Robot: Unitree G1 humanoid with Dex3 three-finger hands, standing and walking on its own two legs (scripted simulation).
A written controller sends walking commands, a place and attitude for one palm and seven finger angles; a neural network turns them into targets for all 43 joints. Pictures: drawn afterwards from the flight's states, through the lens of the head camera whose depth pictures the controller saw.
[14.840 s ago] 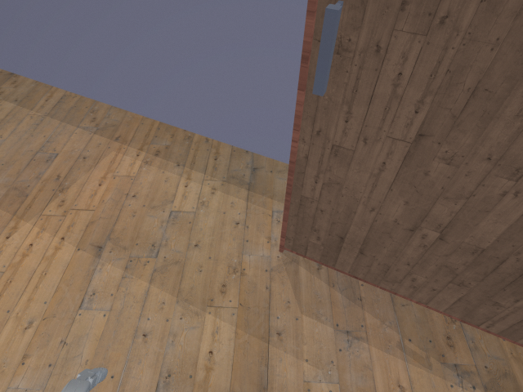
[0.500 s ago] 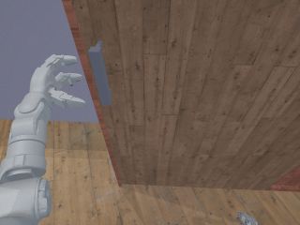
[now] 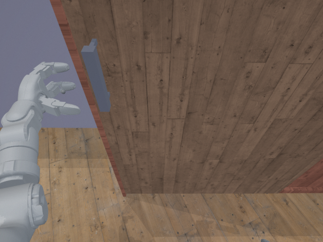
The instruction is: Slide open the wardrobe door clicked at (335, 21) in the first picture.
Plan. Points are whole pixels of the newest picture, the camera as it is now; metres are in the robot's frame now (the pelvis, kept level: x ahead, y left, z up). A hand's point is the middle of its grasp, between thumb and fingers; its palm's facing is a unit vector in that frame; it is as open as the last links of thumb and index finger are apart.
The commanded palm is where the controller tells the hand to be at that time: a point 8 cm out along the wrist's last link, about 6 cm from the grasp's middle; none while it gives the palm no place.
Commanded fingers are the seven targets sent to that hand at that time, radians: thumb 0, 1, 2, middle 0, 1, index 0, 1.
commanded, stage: move the hooked fingers beside the handle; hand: left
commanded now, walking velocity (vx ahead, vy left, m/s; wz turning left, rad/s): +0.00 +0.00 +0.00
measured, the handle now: (100, 77) +0.48 +0.16 +0.17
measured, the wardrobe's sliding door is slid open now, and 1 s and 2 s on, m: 0.00 0.00 0.00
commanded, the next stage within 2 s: feel for the door with the fingertips in 1.64 s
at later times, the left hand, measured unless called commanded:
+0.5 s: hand (62, 91) +0.40 +0.23 +0.18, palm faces +0.05 -1.00 +0.02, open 14.0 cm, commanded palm +0.39 +0.28 +0.18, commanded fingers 0.00 -0.50 0.30 -0.30 -1.20 -0.30 -1.20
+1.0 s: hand (64, 95) +0.41 +0.23 +0.17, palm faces +0.07 -1.00 -0.03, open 14.0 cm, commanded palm +0.39 +0.28 +0.18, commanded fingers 0.00 -0.50 0.30 -0.30 -1.20 -0.30 -1.20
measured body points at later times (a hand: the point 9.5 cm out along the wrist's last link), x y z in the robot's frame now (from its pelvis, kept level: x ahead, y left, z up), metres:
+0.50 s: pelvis +0.00 +0.00 +0.00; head +0.00 +0.00 +0.45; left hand +0.40 +0.28 +0.18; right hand +0.14 -0.26 -0.09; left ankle +0.04 +0.11 -0.73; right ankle -0.05 -0.11 -0.73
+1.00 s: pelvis +0.00 +0.00 +0.00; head +0.01 -0.01 +0.45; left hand +0.40 +0.28 +0.17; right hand +0.09 -0.28 -0.11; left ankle +0.04 +0.11 -0.73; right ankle -0.05 -0.11 -0.73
